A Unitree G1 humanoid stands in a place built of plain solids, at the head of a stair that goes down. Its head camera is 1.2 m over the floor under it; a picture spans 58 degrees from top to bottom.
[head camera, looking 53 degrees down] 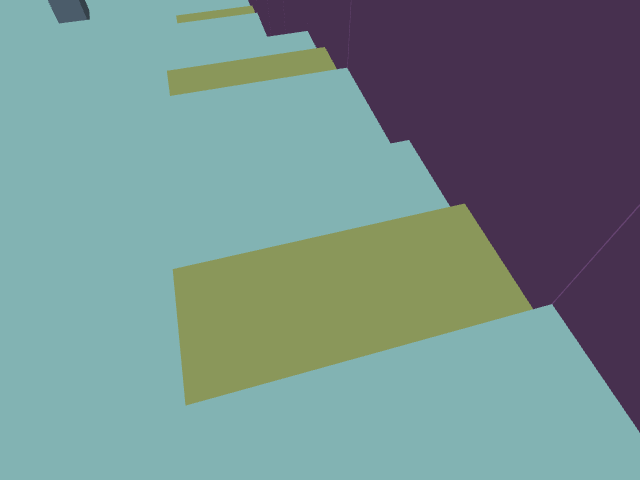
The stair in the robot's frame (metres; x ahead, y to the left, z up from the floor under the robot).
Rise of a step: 0.10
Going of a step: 0.53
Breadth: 1.15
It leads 16 degrees to the left of straight ahead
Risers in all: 3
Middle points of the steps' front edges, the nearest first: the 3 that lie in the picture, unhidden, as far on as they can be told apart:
0.50 -0.17 0.00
1.01 -0.03 -0.10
1.51 0.12 -0.20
